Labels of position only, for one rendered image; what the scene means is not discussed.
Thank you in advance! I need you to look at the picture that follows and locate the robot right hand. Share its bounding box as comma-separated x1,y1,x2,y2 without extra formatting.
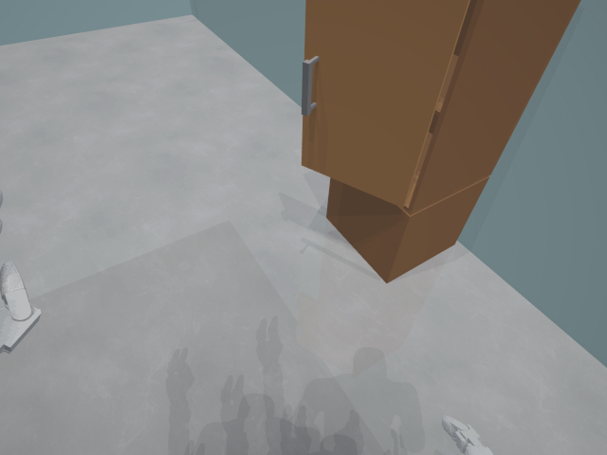
441,416,493,455

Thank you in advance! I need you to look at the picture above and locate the robot left hand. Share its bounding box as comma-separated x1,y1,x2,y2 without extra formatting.
0,190,41,354

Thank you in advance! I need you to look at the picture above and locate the handle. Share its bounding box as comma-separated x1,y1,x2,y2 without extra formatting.
302,56,320,116

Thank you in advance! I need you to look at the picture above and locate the cupboard door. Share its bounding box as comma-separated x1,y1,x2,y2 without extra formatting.
302,0,470,208

